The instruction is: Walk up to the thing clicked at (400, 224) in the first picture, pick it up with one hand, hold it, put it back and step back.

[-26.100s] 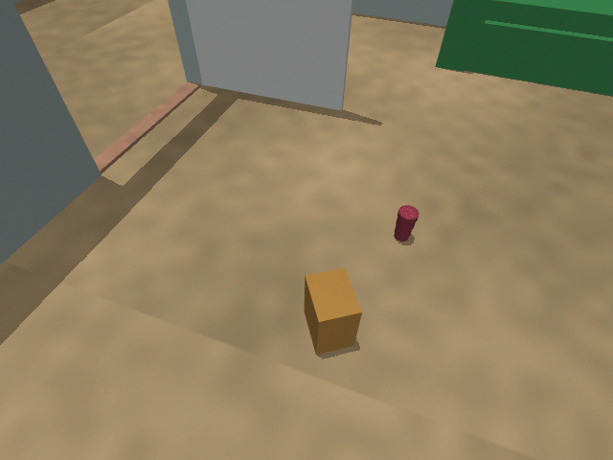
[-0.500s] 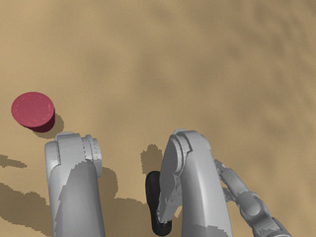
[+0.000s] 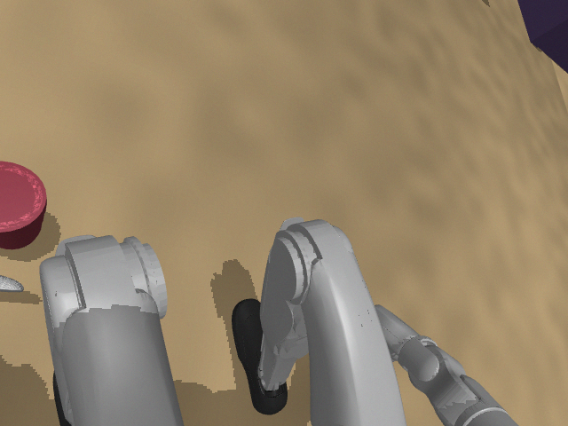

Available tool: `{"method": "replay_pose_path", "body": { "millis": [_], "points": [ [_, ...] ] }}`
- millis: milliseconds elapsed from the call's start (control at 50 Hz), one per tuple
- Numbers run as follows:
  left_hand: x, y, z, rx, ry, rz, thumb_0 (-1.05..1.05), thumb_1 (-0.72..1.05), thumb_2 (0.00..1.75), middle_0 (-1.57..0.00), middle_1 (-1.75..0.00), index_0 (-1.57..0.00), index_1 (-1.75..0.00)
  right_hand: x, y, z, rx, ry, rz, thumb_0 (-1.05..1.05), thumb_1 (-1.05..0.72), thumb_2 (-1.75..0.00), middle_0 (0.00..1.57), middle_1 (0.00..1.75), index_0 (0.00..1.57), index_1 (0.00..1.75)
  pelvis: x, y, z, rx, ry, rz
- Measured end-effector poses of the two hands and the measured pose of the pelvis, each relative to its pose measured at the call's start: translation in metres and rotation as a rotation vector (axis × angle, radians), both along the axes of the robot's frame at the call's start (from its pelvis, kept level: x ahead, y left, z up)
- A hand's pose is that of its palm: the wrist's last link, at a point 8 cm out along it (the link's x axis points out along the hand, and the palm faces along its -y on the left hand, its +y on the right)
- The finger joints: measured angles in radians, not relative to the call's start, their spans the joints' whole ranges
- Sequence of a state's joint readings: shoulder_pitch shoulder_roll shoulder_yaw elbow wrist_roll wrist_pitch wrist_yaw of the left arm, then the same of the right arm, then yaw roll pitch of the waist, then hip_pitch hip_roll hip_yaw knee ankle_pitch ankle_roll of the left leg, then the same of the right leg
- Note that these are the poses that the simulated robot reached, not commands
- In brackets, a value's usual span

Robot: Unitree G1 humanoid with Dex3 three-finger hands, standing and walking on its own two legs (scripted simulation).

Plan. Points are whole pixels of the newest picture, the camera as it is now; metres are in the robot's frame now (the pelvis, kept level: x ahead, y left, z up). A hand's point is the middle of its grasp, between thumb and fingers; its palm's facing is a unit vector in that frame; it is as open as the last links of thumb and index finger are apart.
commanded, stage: close in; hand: left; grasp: from the side
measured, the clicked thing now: (7, 214) +0.40 +0.26 -0.20
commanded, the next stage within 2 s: rest palm in 0.20 s
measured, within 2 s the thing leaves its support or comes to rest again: leaves its support in 1.32 s
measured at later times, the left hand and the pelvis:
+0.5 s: hand out of the picture +0.38 +0.27 -0.18, palm faces +0.30 -0.95 +0.01, open 15.6 cm; pelvis +0.00 +0.01 +0.00, yaw -2 degrees
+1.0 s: hand (1, 205) +0.40 +0.27 -0.17, palm faces +0.32 -0.95 +0.03, open 11.2 cm; pelvis -0.01 +0.01 +0.00, yaw -3 degrees
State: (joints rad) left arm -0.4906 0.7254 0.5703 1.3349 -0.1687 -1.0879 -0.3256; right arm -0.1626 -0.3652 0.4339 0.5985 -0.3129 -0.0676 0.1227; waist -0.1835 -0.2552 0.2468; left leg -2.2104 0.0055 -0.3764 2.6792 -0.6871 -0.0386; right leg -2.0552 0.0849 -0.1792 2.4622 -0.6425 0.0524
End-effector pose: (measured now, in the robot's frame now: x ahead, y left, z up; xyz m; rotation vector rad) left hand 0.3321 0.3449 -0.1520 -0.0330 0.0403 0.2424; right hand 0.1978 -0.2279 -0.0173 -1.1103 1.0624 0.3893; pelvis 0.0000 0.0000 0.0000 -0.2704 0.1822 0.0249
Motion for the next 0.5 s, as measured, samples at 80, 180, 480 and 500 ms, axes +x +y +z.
{"method": "replay_pose_path", "body": {
  "millis": [80,180,480,500],
  "points": [
    [0.0,0.0,0.003,0.031,0.012,-0.035,-0.01,-0.49,0.04,-0.05,-0.08,-0.05,-0.06,-0.011,-0.002,0.004,-0.017,0.026,-0.006,0.0,-0.91,-0.9,0.2,0.3,0.21,0.3,-0.002,0.003,0.001,-0.011,-0.005,0.0],
    [0.007,-0.014,0.001,0.006,0.003,-0.045,-0.01,-0.48,0.04,-0.05,-0.07,-0.06,-0.05,-0.019,-0.003,0.01,-0.03,0.038,-0.006,0.0,-0.91,-0.9,0.2,0.3,0.21,0.3,-0.004,0.005,0.002,-0.024,-0.015,-0.005],
    [0.011,-0.027,-0.025,0.017,0.003,0.055,-0.01,-0.27,0.17,-0.13,-0.1,-0.12,-0.1,-0.023,-0.004,0.011,-0.098,0.098,0.023,0.0,-0.89,-0.9,0.2,0.3,0.21,0.3,-0.004,0.005,-0.001,-0.039,-0.044,-0.023],
    [0.011,-0.025,-0.025,0.022,0.0,0.063,-0.01,-0.23,0.19,-0.15,-0.12,-0.14,-0.12,-0.023,-0.004,0.009,-0.097,0.103,0.026,0.0,-0.89,-0.9,0.2,0.3,0.21,0.3,-0.004,0.005,-0.002,-0.038,-0.044,-0.023]
  ]
}}
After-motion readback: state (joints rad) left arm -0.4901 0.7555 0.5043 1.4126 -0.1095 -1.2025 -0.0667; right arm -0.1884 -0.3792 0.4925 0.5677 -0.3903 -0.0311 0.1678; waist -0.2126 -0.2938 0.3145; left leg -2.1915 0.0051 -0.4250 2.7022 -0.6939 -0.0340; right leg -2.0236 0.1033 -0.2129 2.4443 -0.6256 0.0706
